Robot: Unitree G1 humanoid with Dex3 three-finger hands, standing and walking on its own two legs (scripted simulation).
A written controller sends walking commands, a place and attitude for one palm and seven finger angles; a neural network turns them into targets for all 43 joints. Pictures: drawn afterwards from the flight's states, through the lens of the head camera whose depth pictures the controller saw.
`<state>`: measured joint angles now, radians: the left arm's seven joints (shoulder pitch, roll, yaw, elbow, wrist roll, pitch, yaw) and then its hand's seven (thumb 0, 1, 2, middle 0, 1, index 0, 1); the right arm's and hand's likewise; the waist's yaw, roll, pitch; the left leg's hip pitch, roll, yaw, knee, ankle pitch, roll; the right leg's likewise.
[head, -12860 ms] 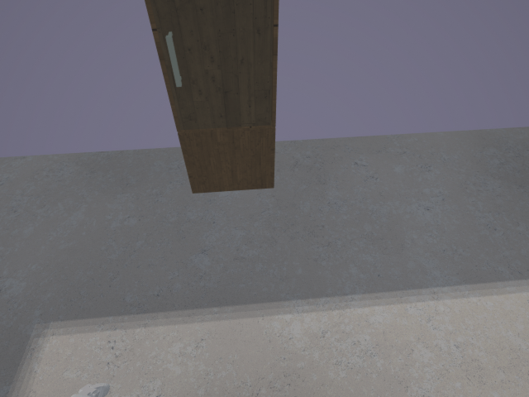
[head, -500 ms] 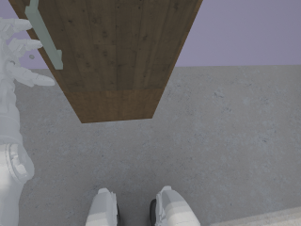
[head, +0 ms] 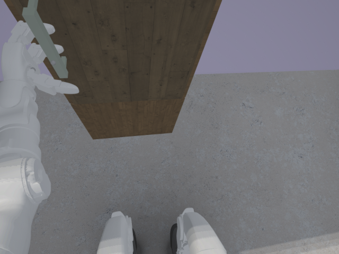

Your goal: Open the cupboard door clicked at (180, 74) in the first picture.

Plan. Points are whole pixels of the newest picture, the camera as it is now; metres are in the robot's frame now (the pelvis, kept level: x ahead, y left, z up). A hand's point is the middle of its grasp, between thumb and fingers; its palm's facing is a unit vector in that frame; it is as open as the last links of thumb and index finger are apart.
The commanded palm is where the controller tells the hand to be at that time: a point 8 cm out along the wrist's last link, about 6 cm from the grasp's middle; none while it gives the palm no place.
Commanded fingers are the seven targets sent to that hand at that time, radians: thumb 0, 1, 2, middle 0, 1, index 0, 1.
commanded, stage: slide the fingers in behind the handle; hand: left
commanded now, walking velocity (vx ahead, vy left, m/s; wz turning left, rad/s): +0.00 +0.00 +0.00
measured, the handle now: (50, 42) +0.57 +0.22 +0.07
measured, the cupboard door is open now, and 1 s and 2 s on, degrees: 0 0 13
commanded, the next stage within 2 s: close the thumb around the handle in 0.68 s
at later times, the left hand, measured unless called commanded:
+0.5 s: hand (61, 61) +0.53 +0.20 +0.06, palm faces +0.05 -1.00 -0.02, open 13.7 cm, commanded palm +0.51 +0.23 +0.06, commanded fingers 0.00 -0.50 0.30 -0.30 -1.20 -0.30 -1.20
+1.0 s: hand (63, 62) +0.53 +0.19 +0.06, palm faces +0.05 -1.00 -0.02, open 12.5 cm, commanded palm +0.51 +0.22 +0.06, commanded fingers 0.00 0.17 0.59 -0.35 -1.27 -0.35 -1.27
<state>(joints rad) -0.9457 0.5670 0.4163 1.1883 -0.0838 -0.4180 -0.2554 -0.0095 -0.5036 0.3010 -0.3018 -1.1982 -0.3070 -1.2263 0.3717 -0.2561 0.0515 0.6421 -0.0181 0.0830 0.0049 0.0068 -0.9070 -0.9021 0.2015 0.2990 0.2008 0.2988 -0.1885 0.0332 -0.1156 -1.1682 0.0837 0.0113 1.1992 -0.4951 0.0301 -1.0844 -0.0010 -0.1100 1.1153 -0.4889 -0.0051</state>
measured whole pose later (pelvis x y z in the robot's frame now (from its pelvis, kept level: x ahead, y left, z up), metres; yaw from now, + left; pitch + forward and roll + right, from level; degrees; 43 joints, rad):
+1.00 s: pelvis +0.00 +0.00 +0.00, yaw +0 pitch +26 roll -5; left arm -0.96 0.52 0.38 1.20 -0.06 -0.44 -0.18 -0.01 -0.29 0.39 -0.33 -1.23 -0.33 -1.26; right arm 0.37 -0.25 0.04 0.64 -0.03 0.08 0.02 0.01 -0.91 -0.90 0.20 0.30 0.20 0.30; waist -0.19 0.04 -0.12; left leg -1.17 0.08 0.01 1.20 -0.50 0.03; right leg -1.09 0.00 -0.11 1.12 -0.49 0.00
